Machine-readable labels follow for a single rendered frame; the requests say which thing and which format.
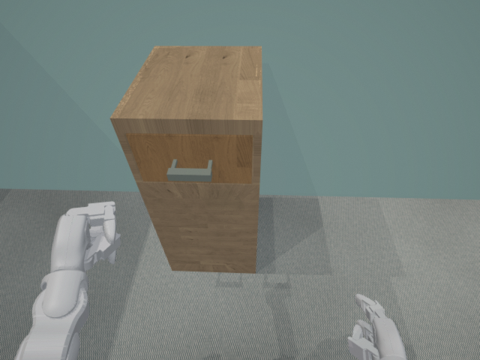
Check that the cabinet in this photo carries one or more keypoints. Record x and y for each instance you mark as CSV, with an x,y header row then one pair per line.
x,y
202,227

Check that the robot left forearm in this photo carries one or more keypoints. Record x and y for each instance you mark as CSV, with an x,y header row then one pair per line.
x,y
58,313

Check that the drawer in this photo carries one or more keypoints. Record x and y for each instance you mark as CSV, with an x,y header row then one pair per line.
x,y
231,155

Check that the robot left hand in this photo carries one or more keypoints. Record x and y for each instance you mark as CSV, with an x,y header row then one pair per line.
x,y
73,236

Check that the handle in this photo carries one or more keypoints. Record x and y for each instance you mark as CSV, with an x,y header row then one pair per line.
x,y
189,174

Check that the robot right hand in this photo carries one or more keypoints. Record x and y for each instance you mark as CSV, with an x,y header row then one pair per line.
x,y
381,338

